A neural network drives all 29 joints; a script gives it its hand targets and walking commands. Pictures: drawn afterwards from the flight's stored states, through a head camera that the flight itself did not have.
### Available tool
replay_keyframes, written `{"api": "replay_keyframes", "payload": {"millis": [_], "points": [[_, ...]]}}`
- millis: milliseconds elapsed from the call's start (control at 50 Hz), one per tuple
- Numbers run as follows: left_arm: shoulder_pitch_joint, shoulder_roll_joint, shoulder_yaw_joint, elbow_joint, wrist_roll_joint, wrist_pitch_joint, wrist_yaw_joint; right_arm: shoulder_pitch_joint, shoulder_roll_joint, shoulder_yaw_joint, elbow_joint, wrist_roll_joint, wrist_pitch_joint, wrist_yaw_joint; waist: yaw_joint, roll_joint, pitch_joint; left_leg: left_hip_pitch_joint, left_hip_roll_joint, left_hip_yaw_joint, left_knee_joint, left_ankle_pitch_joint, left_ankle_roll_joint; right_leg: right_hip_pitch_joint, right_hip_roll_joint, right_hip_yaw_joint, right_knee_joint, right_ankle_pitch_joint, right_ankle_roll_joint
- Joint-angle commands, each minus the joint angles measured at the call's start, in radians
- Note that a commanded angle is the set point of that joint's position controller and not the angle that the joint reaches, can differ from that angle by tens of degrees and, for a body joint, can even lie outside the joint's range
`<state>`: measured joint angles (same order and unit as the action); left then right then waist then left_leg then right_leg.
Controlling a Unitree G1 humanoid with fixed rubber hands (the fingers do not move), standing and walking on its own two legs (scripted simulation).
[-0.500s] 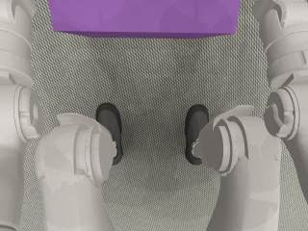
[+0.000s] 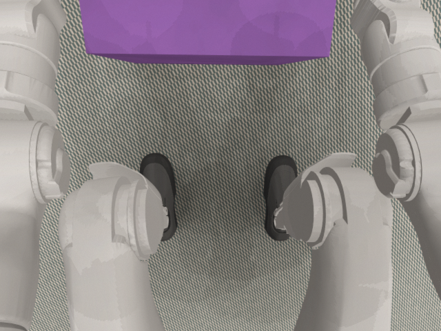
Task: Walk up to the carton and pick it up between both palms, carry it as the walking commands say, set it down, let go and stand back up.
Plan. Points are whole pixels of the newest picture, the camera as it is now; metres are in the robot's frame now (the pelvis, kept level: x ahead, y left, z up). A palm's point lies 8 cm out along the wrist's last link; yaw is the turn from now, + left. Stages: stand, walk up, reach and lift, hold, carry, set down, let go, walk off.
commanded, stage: reach and lift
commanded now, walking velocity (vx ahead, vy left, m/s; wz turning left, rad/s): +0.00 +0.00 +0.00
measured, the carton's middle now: out of the picture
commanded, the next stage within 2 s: none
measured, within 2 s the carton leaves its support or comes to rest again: leaves its support in 1.14 s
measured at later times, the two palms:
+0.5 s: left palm out of the picture +0.55 +0.21 -0.18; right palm out of the picture +0.55 -0.16 -0.18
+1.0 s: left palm out of the picture +0.55 +0.21 -0.18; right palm out of the picture +0.55 -0.16 -0.18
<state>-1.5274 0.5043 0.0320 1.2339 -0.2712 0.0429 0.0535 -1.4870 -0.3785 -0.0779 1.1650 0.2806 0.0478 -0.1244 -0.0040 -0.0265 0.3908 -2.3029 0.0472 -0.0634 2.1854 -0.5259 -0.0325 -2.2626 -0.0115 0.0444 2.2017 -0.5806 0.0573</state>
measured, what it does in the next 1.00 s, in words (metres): stands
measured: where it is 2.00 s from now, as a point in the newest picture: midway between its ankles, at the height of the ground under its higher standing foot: (221, 211)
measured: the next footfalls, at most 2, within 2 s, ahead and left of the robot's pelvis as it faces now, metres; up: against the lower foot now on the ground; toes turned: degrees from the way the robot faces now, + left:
none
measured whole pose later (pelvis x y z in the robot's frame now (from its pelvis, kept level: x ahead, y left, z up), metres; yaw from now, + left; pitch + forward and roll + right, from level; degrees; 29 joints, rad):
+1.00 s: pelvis -0.01 +0.00 -0.01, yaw -1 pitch +36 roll -1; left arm -1.57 0.47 0.05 1.15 -0.19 0.16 0.03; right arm -1.51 -0.35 -0.15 1.08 0.23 0.14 -0.12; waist 0.02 -0.04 0.43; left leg -2.32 0.05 -0.06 2.20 -0.50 -0.02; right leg -2.29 0.01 0.05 2.21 -0.55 0.06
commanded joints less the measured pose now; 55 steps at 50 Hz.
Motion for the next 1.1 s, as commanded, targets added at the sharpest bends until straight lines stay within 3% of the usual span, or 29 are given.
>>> {"api": "replay_keyframes", "payload": {"millis": [0, 180, 460, 540, 640, 760, 920, 1080], "points": [[-0.26, 0.117, 0.004, -0.091, -0.002, -0.019, 0.005, -0.245, -0.104, -0.003, -0.09, 0.002, -0.021, -0.004, 0.01, 0.055, -1.208, 0.651, -0.034, 0.1, -0.147, 0.294, -0.009, 0.527, 0.039, -0.112, -0.16, 0.295, -0.003], [-0.318, 0.07, -0.024, -0.101, -0.005, -0.025, 0.023, -0.291, -0.06, 0.019, -0.099, 0.001, -0.031, -0.026, 0.005, 0.061, -1.254, 0.7, -0.047, 0.105, -0.15, 0.302, -0.009, 0.561, 0.052, -0.114, -0.165, 0.302, -0.004], [-0.403, -0.148, -0.125, -0.127, -0.051, -0.039, -0.01, -0.389, 0.154, 0.135, -0.128, 0.062, -0.043, 0.017, 0.025, 0.052, -1.263, 0.727, -0.063, 0.1, -0.165, 0.336, 0.001, 0.581, 0.069, -0.108, -0.177, 0.335, -0.013], [-0.457, -0.318, -0.172, -0.139, -0.058, -0.031, -0.053, -0.458, 0.317, 0.168, -0.147, 0.068, -0.035, 0.06, 0.027, 0.054, -1.259, 0.724, -0.071, 0.102, -0.163, 0.328, 0.006, 0.577, 0.076, -0.112, -0.177, 0.328, -0.017], [-0.538, -0.678, -0.214, -0.171, -0.033, 0.004, -0.16, -0.587, 0.663, 0.196, -0.201, 0.039, -0.002, 0.166, 0.035, 0.039, -1.206, 0.674, -0.088, 0.121, -0.155, 0.295, 0.014, 0.556, 0.091, -0.127, -0.168, 0.294, -0.026], [-0.526, -0.825, -0.171, -0.244, 0.02, 0.061, -0.241, -0.602, 0.806, 0.171, -0.238, -0.001, 0.049, 0.239, 0.054, 0.035, -1.168, 0.635, -0.086, 0.149, -0.139, 0.275, 0.023, 0.511, 0.099, -0.14, -0.16, 0.269, -0.034], [-0.544, -0.877, -0.162, -0.312, 0.03, 0.105, -0.279, -0.633, 0.842, 0.166, -0.314, -0.009, 0.087, 0.266, 0.06, 0.039, -1.214, 0.65, -0.076, 0.15, -0.136, 0.25, 0.027, 0.493, 0.096, -0.151, -0.153, 0.234, -0.04], [-0.61, -0.919, -0.224, -0.458, -0.017, 0.115, -0.266, -0.709, 0.885, 0.22, -0.485, 0.023, 0.097, 0.247, 0.053, 0.039, -1.536, 0.796, -0.084, 0.16, -0.132, 0.372, 0.021, 0.632, 0.104, -0.167, -0.149, 0.354, -0.035]]}}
